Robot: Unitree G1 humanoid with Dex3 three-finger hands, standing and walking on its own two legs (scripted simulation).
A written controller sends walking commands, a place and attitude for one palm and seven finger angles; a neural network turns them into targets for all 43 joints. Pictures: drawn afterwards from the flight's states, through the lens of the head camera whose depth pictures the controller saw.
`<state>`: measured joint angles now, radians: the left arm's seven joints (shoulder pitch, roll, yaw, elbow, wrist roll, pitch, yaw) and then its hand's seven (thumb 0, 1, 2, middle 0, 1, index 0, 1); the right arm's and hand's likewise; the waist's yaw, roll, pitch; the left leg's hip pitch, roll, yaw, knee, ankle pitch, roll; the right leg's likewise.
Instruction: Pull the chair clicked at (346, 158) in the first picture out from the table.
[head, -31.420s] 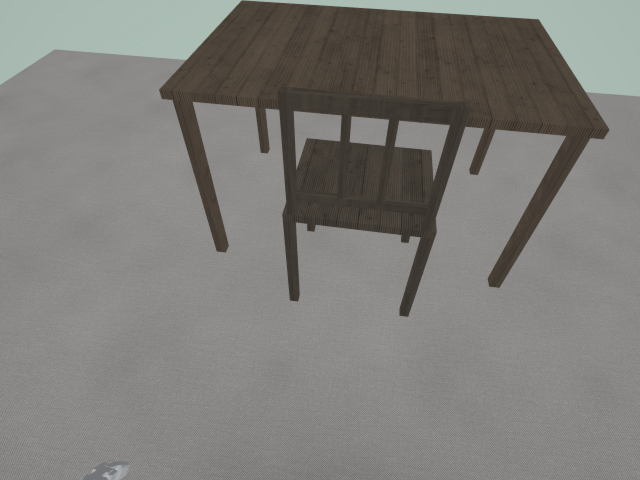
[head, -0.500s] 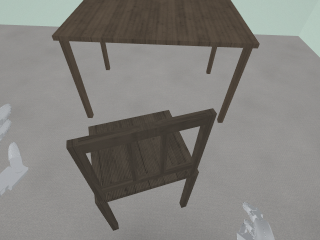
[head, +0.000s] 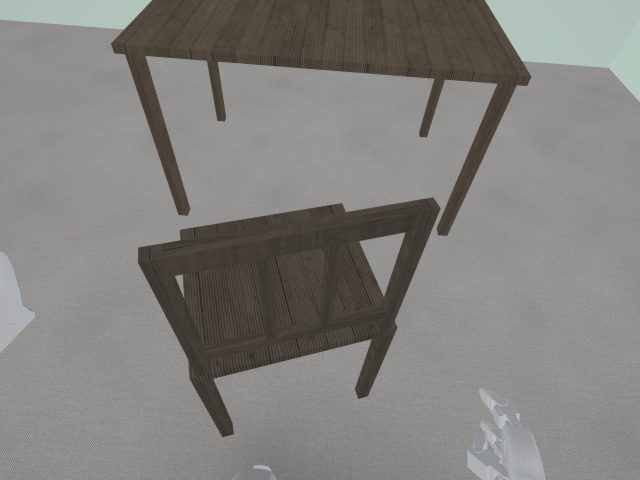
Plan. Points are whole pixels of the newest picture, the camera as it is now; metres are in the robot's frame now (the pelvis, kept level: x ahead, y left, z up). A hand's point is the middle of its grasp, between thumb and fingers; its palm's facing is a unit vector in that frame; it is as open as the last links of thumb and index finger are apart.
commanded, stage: step back with the hand held close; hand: left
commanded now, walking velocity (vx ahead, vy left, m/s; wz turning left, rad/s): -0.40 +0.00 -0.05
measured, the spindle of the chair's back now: (267, 299) +0.40 +0.11 -0.09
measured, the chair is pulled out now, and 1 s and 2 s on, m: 0.59 0.59 0.59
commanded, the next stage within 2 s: stop stepping back and stand still in 0.46 s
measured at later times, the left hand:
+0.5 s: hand (4, 399) +0.14 +0.23 +0.20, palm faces +0.39 -0.79 -0.48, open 7.5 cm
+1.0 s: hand out of the picture +0.03 +0.24 +0.18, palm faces +0.45 -0.77 -0.45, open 7.5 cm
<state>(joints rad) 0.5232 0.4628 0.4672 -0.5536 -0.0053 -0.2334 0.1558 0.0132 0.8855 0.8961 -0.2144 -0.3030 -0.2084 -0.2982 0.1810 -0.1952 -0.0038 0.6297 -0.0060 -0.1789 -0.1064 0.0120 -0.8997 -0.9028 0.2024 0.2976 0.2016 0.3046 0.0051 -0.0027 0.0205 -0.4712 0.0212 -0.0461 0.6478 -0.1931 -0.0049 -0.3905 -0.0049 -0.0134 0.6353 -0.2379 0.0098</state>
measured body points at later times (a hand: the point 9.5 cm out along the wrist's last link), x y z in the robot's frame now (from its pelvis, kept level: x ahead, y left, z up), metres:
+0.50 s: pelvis -0.07 -0.02 +0.01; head -0.04 +0.01 +0.46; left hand +0.11 +0.28 +0.22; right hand +0.11 -0.24 -0.06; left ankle +0.00 +0.12 -0.72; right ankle -0.08 -0.15 -0.70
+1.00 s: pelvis -0.15 -0.03 +0.01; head -0.18 -0.01 +0.46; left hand +0.00 +0.28 +0.21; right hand -0.02 -0.28 -0.06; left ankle -0.13 +0.09 -0.72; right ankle -0.10 -0.16 -0.72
